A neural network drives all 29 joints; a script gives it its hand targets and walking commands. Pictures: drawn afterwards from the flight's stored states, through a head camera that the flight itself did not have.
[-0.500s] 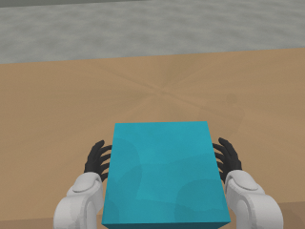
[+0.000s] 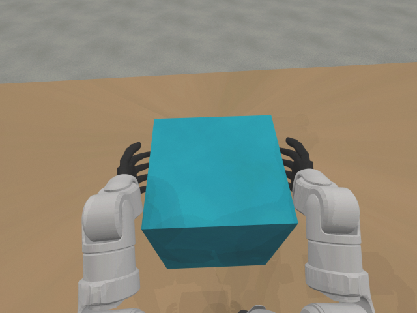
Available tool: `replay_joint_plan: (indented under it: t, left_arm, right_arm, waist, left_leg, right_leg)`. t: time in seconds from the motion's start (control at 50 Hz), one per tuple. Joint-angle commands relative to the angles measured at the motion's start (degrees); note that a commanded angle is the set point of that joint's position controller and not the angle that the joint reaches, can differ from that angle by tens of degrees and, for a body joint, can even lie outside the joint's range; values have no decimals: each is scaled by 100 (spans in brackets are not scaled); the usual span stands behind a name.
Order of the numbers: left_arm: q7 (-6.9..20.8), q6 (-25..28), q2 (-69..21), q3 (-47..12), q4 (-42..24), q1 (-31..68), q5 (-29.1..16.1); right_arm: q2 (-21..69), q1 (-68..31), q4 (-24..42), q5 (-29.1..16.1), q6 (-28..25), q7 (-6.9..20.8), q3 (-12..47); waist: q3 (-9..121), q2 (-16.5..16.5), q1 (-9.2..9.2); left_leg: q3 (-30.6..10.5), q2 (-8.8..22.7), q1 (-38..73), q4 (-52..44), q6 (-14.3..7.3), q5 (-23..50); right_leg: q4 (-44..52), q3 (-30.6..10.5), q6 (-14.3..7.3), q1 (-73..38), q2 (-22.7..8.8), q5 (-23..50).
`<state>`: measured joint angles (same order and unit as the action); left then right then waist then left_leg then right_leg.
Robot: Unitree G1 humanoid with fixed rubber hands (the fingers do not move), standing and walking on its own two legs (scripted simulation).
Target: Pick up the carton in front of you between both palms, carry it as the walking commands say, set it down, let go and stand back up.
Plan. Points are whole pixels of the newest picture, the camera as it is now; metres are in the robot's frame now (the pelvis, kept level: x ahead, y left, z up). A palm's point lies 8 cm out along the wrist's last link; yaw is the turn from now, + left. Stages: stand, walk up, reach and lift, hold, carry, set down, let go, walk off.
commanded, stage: carry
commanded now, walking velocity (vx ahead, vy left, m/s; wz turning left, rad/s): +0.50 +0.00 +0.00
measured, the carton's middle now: (214, 198) +0.34 -0.01 +0.05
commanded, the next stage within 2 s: none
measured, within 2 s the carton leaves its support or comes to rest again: neither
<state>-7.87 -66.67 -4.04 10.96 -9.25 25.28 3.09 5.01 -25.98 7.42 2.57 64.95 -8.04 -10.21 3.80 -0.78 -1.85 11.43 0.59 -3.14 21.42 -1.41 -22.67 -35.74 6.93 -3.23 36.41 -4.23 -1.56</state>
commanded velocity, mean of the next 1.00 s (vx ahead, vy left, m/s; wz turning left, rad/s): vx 0.50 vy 0.00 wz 0.00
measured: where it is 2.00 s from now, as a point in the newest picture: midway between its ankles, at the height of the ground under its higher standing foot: (206, 161)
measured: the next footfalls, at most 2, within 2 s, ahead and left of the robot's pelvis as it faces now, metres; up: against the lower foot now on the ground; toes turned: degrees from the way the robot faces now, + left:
right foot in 0.06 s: +0.23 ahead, -0.09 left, -0.02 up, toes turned -6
left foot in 0.54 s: +0.54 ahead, +0.03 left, -0.07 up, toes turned +3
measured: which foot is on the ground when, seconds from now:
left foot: down 0.00-0.10, up 0.12-0.52, down 0.54-1.00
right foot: up 0.00-0.04, down 0.06-0.52, up 0.54-1.00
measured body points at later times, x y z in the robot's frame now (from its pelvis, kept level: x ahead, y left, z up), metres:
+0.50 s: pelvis +0.36 -0.02 -0.04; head +0.40 -0.02 +0.41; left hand +0.71 +0.14 +0.08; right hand +0.71 -0.16 +0.08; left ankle +0.50 +0.04 -0.77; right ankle +0.20 -0.09 -0.74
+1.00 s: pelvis +0.70 -0.01 -0.10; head +0.73 -0.01 +0.35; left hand +1.05 +0.12 +0.01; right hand +1.04 -0.18 +0.02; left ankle +0.51 +0.02 -0.79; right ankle +0.85 -0.07 -0.82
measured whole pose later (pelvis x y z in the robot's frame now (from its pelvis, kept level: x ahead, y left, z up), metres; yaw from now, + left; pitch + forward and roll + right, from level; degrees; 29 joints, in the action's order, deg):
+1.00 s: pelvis +0.70 -0.01 -0.10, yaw +0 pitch +5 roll +0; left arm -8.1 -61.6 -6.3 12.3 -11.9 23.4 3.3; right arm 5.2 -25.9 7.8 -0.2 60.0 -8.9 -10.8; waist 2.5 -1.0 -4.8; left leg 5.0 -5.8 -5.0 36.9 -6.3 -25.4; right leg -24.5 6.9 -5.6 30.9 2.7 13.8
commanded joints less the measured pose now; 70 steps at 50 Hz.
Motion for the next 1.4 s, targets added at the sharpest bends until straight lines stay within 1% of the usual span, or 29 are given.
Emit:
replay_joint_plan:
  t: [0.0,0.04,0.06,0.08,0.1,0.12,0.16,0.3,0.42,0.5,0.52,0.54,0.56,0.58,0.6,0.64,0.78,0.9,0.94,0.98,1.0,1.02,1.04,1.06,1.08,1.12,1.16,1.26,1.38]
  left_arm:
    - [334,168,-4150,-3339,89,3229,-1376]
    - [359,196,-4217,-3241,278,3139,-1409]
    - [389,203,-4249,-3198,324,3060,-1388]
    - [400,213,-4166,-3164,336,3138,-1423]
    - [425,220,-4391,-3268,300,3237,-1531]
    - [495,241,-4626,-3396,104,3366,-1659]
    - [660,336,-5189,-3736,-357,3845,-1965]
    - [850,552,-5286,-4309,-793,3164,-2050]
    - [775,515,-4561,-4310,-673,2952,-1949]
    - [585,315,-4165,-3927,-122,3018,-1722]
    - [519,259,-4001,-3750,-2,3096,-1651]
    - [438,166,-3964,-3618,178,3207,-1601]
    - [366,84,-3945,-3533,224,3241,-1614]
    - [326,69,-4047,-3496,-13,3360,-1667]
    - [300,71,-4232,-3463,-146,3661,-1690]
    - [324,175,-4672,-3369,-47,3750,-1558]
    - [475,532,-5109,-3664,117,2986,-1183]
    - [455,620,-4723,-3890,-364,3059,-1270]
    - [402,555,-4381,-3759,-309,2851,-1203]
    - [342,466,-4060,-3536,-204,2640,-1098]
    - [320,413,-3930,-3401,-146,2528,-1045]
    - [310,355,-3731,-3257,-73,2437,-1009]
    - [260,299,-3521,-3148,125,2588,-976]
    - [250,272,-3668,-3218,174,2602,-1142]
    - [307,283,-4073,-3389,62,2759,-1390]
    - [493,339,-4788,-3868,-336,3717,-1945]
    - [629,450,-5193,-4112,-340,4095,-2230]
    - [743,647,-5299,-4174,-14,3488,-2140]
    - [714,720,-4929,-4063,-77,3118,-1980]
  right_arm:
    - [4125,-3139,35,-1524,-45,411,3403]
    - [4304,-3286,2,-1526,-32,404,3438]
    - [4347,-3378,-17,-1502,-29,387,3429]
    - [4470,-3267,-4,-1495,-5,379,3456]
    - [4519,-3355,53,-1480,2,378,3450]
    - [4747,-3507,127,-1481,-4,388,3520]
    - [5209,-3677,366,-1551,-88,457,3647]
    - [5130,-2627,659,-1256,-396,501,3975]
    - [4337,-2615,881,-1248,-278,546,3986]
    - [3625,-2347,365,-1048,-76,468,3379]
    - [3395,-2321,218,-1007,-24,423,3182]
    - [3187,-2437,-9,-953,37,359,2967]
    - [3200,-2594,-109,-1050,76,294,2959]
    - [3517,-2660,-54,-1262,75,305,3087]
    - [3925,-3068,200,-1509,50,358,3260]
    - [4692,-3849,457,-1879,-14,514,3618]
    - [5247,-3350,263,-1953,-340,776,4000]
    - [4849,-3046,426,-1939,-463,761,4064]
    - [4574,-2843,317,-1887,-415,699,3998]
    - [4366,-2758,193,-1816,-333,629,3886]
    - [4261,-2845,136,-1773,-289,592,3805]
    - [4158,-2965,75,-1728,-241,545,3705]
    - [4169,-2936,-71,-1695,-139,495,3599]
    - [4057,-2960,77,-1673,-103,428,3467]
    - [4139,-3184,283,-1610,-84,389,3418]
    - [4466,-3261,230,-1357,-132,370,3221]
    - [4670,-3081,109,-1141,-211,405,3212]
    - [4840,-2652,-32,-988,-446,455,3499]
    - [4650,-2836,421,-1203,-505,458,3826]
  waist:
    - [944,921,25]
    - [1626,519,452]
    - [2046,7,663]
    - [2319,-1279,426]
    - [2415,-1903,522]
    - [2338,-1728,526]
    - [2133,-582,554]
    - [2332,-602,574]
    - [1641,-599,729]
    - [1778,-28,1]
    - [1883,569,12]
    - [1891,1505,110]
    - [2364,2110,-261]
    - [2327,1688,-268]
    - [2008,725,-200]
    - [1778,111,3]
    - [1902,541,-225]
    - [1622,611,-521]
    - [1631,700,-365]
    - [1833,691,65]
    - [1938,500,446]
    - [2025,-257,529]
    - [2547,-1307,518]
    - [2955,-1214,770]
    - [2625,-685,667]
    - [1909,168,376]
    - [1772,80,299]
    - [1983,-399,524]
    - [1720,-487,801]
  left_leg:
    - [-454,1176,712,181,-549,3789]
    - [19,823,627,1993,-199,4444]
    - [-149,652,-354,3281,-97,3128]
    - [-328,-41,-1937,4570,32,814]
    - [-842,-487,-3117,5576,-10,-726]
    - [-1232,-195,-3432,5949,-186,-637]
    - [-1328,131,-3582,5524,-168,-189]
    - [-786,70,-3843,3103,-59,1051]
    - [-302,-290,-2419,315,-204,3545]
    - [-383,-24,-287,-56,-250,4026]
    - [-1034,727,631,723,-53,5172]
    - [-2531,1653,1526,1346,-390,6593]
    - [-4017,2285,2269,1031,-1594,4846]
    - [-4574,2245,1934,463,-1815,2532]
    - [-4342,1921,1189,207,-1600,1970]
    - [-3522,1717,188,39,-1195,2609]
    - [-1895,948,922,457,-678,5661]
    - [-1238,299,1107,879,-482,5253]
    - [-1141,306,786,1440,-423,5162]
    - [-961,365,278,2669,-256,5071]
    - [-790,284,-406,3708,-158,4321]
    - [-701,-99,-1746,4897,-159,1165]
    - [-1193,-632,-3514,6237,82,-1488]
    - [-1536,-512,-4380,7112,41,-1397]
    - [-1552,-217,-4436,6638,-180,-942]
    - [-1432,8,-3814,5515,-177,-299]
    - [-1313,88,-3299,4764,-73,-90]
    - [-925,72,-3853,3204,-33,1344]
    - [-367,-409,-3441,1039,-152,3071]
  right_leg:
    - [464,157,-184,-631,262,222]
    - [934,511,-130,-2303,657,14]
    - [768,-165,-49,-3573,117,-359]
    - [1047,-2696,-477,-4424,-1293,-616]
    - [1484,-3787,-955,-5065,-1657,-194]
    - [1301,-3384,-1028,-5001,-1578,557]
    - [1111,-2488,-905,-4511,-1387,1588]
    - [833,-1218,-732,-4943,-866,3709]
    - [617,-466,-591,-4093,-231,2322]
    - [-1666,-109,-198,-3098,41,1221]
    - [-2694,-122,-129,-1991,206,-666]
    - [-3571,-324,-12,-626,742,-3230]
    - [-4939,-668,51,502,917,-3387]
    - [-5033,-905,-82,1069,661,-3088]
    - [-4596,-962,-144,930,468,-2690]
    - [-3643,-953,-57,328,219,-2186]
    - [-1535,-372,58,681,329,-558]
    - [787,227,-126,-116,851,1392]
    - [1207,250,-255,-996,975,1914]
    - [1467,117,-372,-2262,830,1986]
    - [1518,-128,-378,-3193,460,2074]
    - [682,-936,-377,-4250,-453,3734]
    - [-57,-3105,-1339,-5860,-1795,5035]
    - [389,-4141,-2080,-6126,-2161,2464]
    - [886,-4126,-1880,-5282,-1697,593]
    - [1297,-3225,-1314,-3674,-1229,421]
    - [1472,-2779,-981,-2946,-1036,636]
    - [1038,-1683,-635,-3971,-574,3491]
    - [655,-963,-400,-4432,37,3340]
